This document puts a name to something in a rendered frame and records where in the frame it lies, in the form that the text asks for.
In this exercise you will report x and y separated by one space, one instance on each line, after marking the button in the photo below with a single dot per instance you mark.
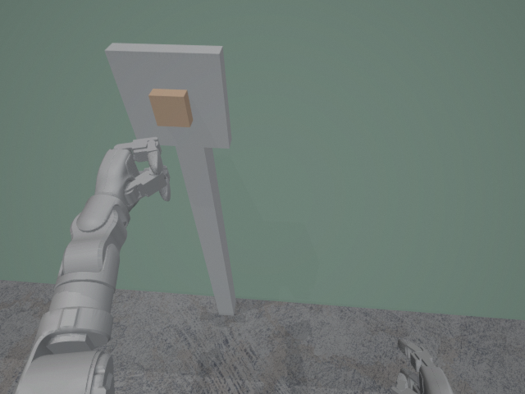
171 107

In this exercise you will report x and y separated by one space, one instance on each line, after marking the robot left forearm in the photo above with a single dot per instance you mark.
79 315

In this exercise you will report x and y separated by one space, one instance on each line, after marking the right robot hand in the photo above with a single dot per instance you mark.
431 379

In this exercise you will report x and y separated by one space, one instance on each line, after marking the left robot upper arm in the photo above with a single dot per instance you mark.
85 372

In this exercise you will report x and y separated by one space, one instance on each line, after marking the panel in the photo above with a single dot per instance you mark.
139 68

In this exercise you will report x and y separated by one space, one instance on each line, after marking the left robot hand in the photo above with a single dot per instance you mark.
118 175

